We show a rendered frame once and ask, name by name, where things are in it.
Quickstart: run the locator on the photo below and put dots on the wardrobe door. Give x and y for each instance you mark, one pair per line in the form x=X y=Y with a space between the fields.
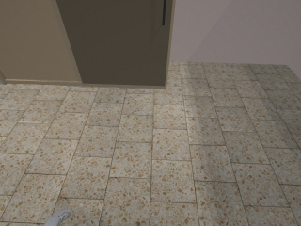
x=118 y=42
x=34 y=43

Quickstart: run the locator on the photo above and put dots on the robot left hand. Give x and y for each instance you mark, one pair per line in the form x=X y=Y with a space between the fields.
x=57 y=218

